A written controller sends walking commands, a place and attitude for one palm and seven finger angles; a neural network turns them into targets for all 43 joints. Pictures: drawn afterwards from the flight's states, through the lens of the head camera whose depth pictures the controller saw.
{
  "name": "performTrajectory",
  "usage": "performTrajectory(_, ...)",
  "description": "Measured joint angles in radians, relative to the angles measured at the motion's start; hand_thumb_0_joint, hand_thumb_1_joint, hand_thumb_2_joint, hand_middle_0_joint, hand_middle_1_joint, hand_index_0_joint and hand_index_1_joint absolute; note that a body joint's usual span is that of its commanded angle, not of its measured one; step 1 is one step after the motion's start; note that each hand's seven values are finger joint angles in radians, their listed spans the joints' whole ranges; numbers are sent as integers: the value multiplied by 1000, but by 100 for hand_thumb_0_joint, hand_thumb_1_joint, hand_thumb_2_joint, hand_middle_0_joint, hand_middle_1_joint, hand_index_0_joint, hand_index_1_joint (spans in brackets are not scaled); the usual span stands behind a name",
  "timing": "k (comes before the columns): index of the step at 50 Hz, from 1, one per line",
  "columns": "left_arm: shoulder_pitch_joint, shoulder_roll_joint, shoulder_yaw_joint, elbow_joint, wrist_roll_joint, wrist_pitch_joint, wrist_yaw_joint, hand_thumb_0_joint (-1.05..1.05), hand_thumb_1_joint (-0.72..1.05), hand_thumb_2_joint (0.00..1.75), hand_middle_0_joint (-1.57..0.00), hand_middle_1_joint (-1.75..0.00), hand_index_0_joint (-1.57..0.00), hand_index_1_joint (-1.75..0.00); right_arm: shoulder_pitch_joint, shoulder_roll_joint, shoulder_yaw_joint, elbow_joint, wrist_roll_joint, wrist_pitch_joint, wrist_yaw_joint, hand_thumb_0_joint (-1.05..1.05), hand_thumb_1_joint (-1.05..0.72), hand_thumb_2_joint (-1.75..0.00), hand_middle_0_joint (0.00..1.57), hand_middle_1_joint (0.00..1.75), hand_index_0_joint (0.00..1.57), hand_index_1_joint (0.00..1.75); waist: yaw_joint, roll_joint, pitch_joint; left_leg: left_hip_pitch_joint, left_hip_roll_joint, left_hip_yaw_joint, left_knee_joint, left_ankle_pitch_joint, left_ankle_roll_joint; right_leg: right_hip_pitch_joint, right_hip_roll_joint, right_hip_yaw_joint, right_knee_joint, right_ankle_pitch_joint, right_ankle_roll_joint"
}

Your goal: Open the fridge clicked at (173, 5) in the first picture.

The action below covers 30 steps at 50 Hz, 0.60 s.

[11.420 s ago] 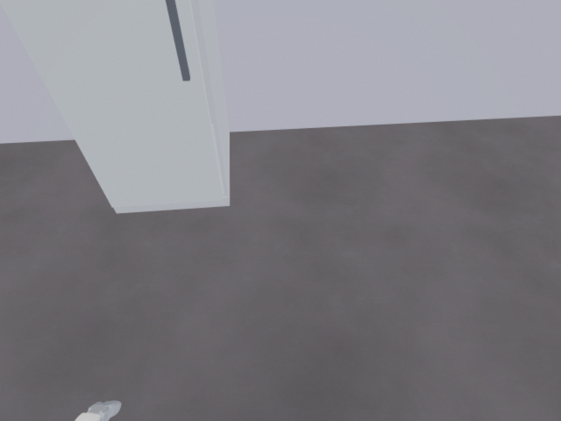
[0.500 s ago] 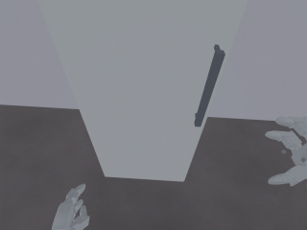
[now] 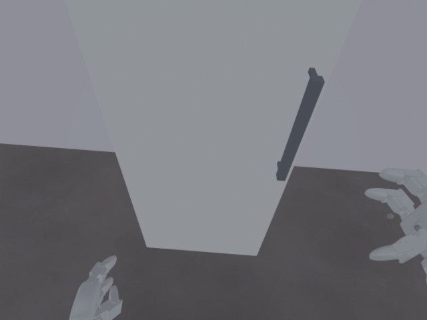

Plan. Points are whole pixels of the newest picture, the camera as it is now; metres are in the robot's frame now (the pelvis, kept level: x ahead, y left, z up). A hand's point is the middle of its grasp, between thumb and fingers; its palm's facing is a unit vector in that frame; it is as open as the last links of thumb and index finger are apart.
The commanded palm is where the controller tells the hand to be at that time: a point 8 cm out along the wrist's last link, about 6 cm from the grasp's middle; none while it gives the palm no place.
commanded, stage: move the hooked fingers beside the handle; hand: right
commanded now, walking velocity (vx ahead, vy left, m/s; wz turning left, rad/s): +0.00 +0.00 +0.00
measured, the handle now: (294, 131) +0.50 -0.17 +0.10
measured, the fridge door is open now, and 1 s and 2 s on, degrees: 0 0 0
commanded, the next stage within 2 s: none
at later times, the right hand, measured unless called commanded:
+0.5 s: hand (366, 189) +0.33 -0.26 +0.11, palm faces +0.05 +1.00 +0.00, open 14.0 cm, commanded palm +0.30 -0.31 +0.12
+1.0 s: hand (345, 170) +0.37 -0.24 +0.11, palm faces +0.05 +1.00 +0.00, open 14.0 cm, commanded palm +0.35 -0.29 +0.11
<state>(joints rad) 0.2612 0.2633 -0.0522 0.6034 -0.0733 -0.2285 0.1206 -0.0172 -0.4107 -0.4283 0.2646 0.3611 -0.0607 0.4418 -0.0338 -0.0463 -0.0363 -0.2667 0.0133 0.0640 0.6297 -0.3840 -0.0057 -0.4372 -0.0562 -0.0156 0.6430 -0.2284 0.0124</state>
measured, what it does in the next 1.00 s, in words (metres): stands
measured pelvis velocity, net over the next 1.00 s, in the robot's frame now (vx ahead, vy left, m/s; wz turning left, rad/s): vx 0.01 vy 0.00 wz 0.01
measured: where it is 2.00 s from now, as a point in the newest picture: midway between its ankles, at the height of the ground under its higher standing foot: outside the picture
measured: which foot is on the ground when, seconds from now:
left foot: down 0.00-1.00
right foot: down 0.00-1.00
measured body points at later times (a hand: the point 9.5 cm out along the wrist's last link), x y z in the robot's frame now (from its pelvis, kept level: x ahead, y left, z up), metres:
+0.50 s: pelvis +0.00 +0.00 +0.00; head +0.02 +0.00 +0.45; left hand +0.15 +0.25 -0.09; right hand +0.32 -0.31 +0.11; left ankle -0.03 +0.12 -0.72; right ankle +0.07 -0.13 -0.72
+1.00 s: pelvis +0.01 +0.00 -0.01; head +0.03 +0.00 +0.44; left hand +0.14 +0.25 -0.10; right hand +0.36 -0.29 +0.12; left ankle -0.03 +0.12 -0.72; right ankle +0.07 -0.13 -0.72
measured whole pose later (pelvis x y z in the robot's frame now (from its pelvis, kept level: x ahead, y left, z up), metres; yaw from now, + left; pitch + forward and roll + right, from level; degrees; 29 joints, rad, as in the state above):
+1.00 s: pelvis +0.01 +0.00 -0.01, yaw +1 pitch +4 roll +1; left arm 0.27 0.26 -0.04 0.63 -0.06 -0.12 0.10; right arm -0.37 -0.38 -0.34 0.56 0.25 -0.11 0.31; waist 0.01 -0.03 -0.05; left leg -0.35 0.01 0.05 0.68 -0.41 -0.01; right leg -0.52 -0.06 -0.03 0.69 -0.26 0.01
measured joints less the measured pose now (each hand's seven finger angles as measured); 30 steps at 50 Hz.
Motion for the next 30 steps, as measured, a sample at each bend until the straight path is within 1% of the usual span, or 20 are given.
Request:
performTrajectory(6,-2,3,2,-1,1,3,1,2,90,90,-20,-30,-21,-30,-8,9,7,7,-6,-5,-4,-2,50,-30,30,120,30,120,-2,-1,2,-5,-1,0,7,-5,2,-5,-1,1,6,-4,2)
performTrajectory(10,-5,5,1,8,2,9,6,2,90,90,-20,-30,-21,-30,-55,10,13,50,-13,-13,-6,-2,51,-30,30,120,31,120,-3,2,2,-13,0,4,15,-10,3,-14,1,5,13,-6,3)
performTrajectory(20,-1,7,6,11,3,32,4,2,90,89,-20,-30,-21,-30,-170,-11,20,160,-35,-22,-12,-2,50,-30,30,120,30,120,14,9,3,-42,-1,-1,30,-15,2,-42,-2,1,30,-15,1)
performTrajectory(25,10,7,10,11,4,47,-3,2,90,90,-20,-30,-21,-30,-198,-2,31,173,-47,-24,-31,-2,50,-30,30,120,30,120,23,11,0,-53,1,-9,34,-17,-1,-50,-1,-7,33,-20,-2)
performTrajectory(30,21,3,14,8,6,61,-13,2,90,90,-20,-30,-21,-30,-196,14,42,154,-57,-27,-59,-2,50,-30,30,120,30,120,29,11,-5,-55,3,-18,33,-19,-5,-50,0,-15,33,-25,-5)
